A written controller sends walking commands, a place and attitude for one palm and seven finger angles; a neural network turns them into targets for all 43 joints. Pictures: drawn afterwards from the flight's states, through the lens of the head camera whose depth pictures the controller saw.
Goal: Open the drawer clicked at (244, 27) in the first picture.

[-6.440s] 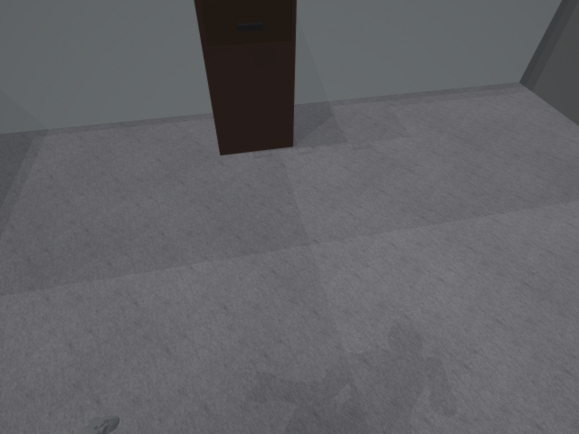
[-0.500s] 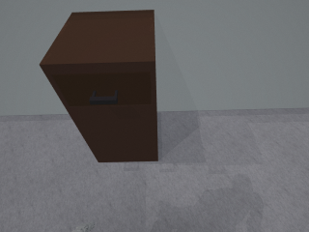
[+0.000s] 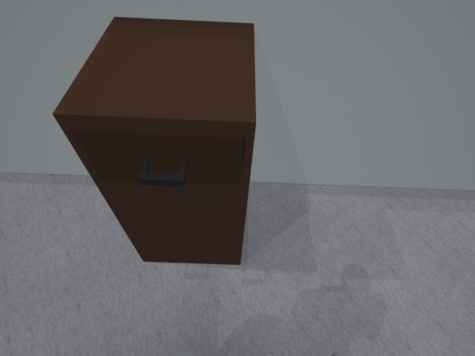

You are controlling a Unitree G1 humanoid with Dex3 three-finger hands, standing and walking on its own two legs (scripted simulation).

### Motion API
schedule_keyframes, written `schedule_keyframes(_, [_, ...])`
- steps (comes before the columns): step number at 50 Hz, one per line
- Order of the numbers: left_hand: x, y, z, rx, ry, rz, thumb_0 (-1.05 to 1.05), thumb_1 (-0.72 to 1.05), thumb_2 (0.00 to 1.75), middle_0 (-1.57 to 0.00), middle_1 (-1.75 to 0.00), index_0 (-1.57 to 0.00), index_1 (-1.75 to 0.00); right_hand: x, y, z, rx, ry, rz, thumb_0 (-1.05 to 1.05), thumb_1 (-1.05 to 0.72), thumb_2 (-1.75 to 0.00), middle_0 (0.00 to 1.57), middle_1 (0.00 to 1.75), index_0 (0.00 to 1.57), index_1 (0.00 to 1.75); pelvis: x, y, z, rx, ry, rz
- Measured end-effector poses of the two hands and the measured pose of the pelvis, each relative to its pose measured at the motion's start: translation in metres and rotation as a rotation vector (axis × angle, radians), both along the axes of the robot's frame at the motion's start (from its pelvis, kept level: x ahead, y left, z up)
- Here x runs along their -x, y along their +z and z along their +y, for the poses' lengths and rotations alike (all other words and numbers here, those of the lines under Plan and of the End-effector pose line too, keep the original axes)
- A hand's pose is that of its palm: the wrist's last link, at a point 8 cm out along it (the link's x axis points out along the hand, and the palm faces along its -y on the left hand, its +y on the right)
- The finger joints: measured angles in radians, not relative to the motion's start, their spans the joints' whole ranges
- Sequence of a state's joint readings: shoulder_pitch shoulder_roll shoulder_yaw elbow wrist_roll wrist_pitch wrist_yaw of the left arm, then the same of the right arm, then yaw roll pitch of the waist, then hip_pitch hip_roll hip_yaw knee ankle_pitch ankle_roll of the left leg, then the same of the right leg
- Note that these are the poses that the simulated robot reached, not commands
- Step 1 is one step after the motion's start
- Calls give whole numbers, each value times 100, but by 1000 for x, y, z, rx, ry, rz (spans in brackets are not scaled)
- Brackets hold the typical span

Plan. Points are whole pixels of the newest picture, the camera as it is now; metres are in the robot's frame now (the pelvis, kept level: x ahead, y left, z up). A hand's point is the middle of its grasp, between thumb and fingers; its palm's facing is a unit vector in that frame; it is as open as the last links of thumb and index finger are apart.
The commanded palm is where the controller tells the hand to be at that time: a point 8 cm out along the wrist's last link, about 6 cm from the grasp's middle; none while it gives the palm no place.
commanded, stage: come to a stop and stand still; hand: left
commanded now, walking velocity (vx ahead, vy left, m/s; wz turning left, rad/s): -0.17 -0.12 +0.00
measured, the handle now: (163, 171) +0.50 +0.23 -0.08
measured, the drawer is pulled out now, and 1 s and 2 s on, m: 0.00 0.00 0.00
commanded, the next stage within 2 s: look again from close up in 1.26 s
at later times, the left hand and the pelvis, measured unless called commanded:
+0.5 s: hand out of the picture +0.01 +0.10 -0.14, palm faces +0.05 -0.96 -0.29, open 7.3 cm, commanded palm none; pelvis -0.03 -0.08 +0.01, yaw +0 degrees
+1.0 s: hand out of the picture -0.04 +0.16 -0.17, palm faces +0.07 -0.98 -0.19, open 7.3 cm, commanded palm none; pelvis -0.02 -0.02 +0.01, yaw +0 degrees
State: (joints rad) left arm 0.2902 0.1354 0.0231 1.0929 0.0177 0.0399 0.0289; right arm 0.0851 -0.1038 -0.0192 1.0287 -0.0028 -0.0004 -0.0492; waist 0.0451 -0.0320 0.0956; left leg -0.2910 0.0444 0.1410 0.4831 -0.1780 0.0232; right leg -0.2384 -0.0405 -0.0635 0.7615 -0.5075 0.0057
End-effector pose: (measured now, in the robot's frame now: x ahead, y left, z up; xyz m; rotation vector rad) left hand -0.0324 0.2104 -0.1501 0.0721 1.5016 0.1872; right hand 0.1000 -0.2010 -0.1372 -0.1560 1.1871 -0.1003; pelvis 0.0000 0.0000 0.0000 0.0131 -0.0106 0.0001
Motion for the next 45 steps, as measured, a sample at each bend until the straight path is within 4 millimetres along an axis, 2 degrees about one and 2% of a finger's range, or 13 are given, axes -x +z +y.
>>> schedule_keyframes(4, [-16,8,8,-56,-40,-29,1,91,90,-20,-30,-21,-29,16,-5,-23,13,-36,24,-1,-93,-90,20,30,20,30,13,1,-10,3,-14,17])
schedule_keyframes(9, [-36,17,7,-138,-73,-123,1,91,90,-20,-30,-20,-29,53,-16,-68,22,-69,71,0,-92,-90,20,30,20,30,27,-5,-36,-9,-18,15])
schedule_keyframes(11, [-39,18,1,-170,-88,-172,1,91,90,-20,-30,-20,-29,67,-26,-87,14,-83,86,0,-92,-90,20,30,20,30,31,-12,-50,-27,-15,11])
schedule_keyframes(14, [-37,28,-19,-176,-96,-197,0,91,90,-20,-30,-20,-29,87,-27,-107,0,-96,126,0,-92,-90,20,30,20,30,32,-7,-64,-21,-2,-6])
schedule_keyframes(21, [-36,43,-59,-129,-103,-195,1,92,90,-20,-30,-21,-29,117,-12,-128,-17,-108,179,1,-92,-90,19,30,19,30,27,12,-82,-53,-16,12])
schedule_keyframes(25, [-33,46,-60,-140,-74,-195,1,93,89,-21,-30,-21,-30,125,-11,-130,-10,-82,237,1,-91,-90,19,30,19,30,27,14,-85,-55,5,20])
schedule_keyframes(28, [-23,46,-57,-149,-48,-180,1,93,89,-21,-30,-21,-30,121,-12,-127,-4,-54,259,1,-91,-90,19,30,19,30,28,14,-83,-56,17,21])
schedule_keyframes(34, [11,40,-42,-142,-9,-95,1,92,89,-21,-30,-21,-30,84,-9,-107,-1,-15,179,1,-91,-90,19,30,19,30,31,13,-68,-53,20,15])
schedule_keyframes(38, [29,27,-25,-113,7,-44,1,91,89,-21,-30,-21,-30,57,-5,-86,10,5,80,1,-91,-90,19,30,19,30,31,6,-51,-29,20,7])
schedule_keyframes(41, [33,11,-12,-90,24,-34,1,91,89,-20,-30,-21,-30,47,-5,-69,28,22,38,1,-91,-90,19,30,19,30,29,-1,-38,-1,27,-1])
schedule_keyframes(45, [26,6,-6,-60,19,-47,1,91,90,-20,-30,-20,-29,44,3,-49,25,36,40,1,-91,-90,19,30,19,30,24,2,-29,-1,12,-1])
